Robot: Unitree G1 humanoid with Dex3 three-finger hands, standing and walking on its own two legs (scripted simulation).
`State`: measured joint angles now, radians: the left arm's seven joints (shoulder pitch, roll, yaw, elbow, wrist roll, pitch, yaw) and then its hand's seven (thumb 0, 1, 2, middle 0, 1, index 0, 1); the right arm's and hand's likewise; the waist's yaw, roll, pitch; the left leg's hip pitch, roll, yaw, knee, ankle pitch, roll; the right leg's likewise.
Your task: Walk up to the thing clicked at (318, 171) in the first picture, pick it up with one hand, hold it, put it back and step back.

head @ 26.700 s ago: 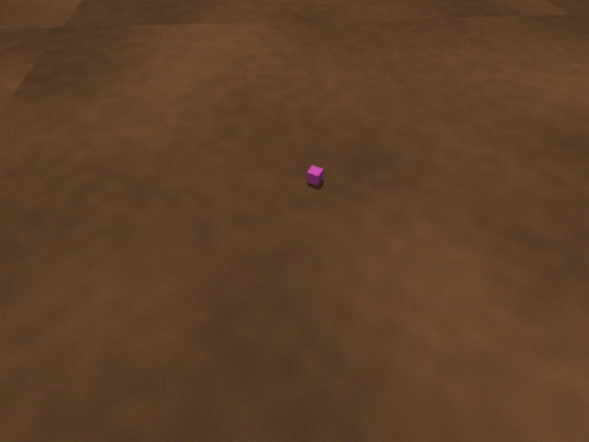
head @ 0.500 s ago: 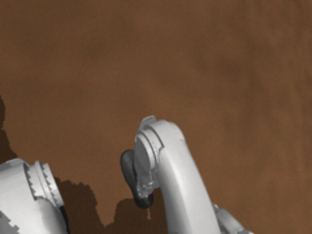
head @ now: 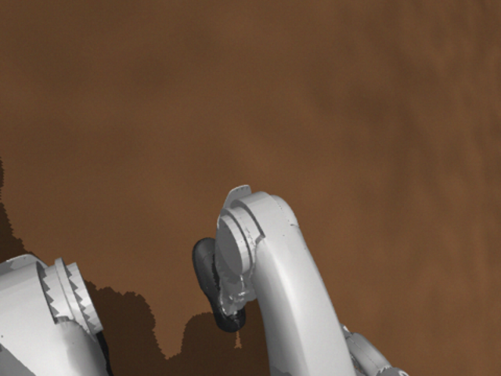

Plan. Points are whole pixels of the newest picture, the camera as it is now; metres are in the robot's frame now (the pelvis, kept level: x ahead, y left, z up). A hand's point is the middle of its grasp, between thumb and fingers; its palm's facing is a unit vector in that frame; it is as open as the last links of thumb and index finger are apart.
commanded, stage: open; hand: left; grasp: from above
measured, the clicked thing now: out of the picture +0.49 +0.30 -0.27
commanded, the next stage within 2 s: withdraw in 0.20 s
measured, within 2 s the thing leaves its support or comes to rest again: neither
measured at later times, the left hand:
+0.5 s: hand out of the picture +0.49 +0.31 -0.21, palm faces -0.39 -0.04 -0.92, open 13.5 cm
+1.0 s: hand out of the picture +0.47 +0.33 -0.04, palm faces -0.48 -0.12 -0.87, open 13.2 cm
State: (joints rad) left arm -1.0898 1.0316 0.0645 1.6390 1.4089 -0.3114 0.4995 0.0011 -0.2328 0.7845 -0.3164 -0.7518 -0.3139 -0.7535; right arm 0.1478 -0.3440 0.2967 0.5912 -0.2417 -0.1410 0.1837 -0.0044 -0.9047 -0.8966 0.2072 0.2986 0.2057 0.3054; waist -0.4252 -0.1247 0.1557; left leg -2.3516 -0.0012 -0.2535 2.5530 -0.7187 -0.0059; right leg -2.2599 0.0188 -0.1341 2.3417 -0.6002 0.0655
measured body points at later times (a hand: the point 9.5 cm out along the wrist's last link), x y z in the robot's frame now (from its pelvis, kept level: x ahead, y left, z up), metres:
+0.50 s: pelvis +0.00 +0.00 +0.00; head +0.27 +0.13 +0.34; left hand +0.51 +0.31 -0.16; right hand +0.04 -0.26 -0.04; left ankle +0.06 +0.12 -0.27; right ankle +0.13 -0.13 -0.27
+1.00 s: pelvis -0.01 -0.01 +0.07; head +0.21 +0.07 +0.45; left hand +0.49 +0.33 +0.01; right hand +0.08 -0.28 -0.03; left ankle +0.06 +0.12 -0.27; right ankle +0.13 -0.13 -0.27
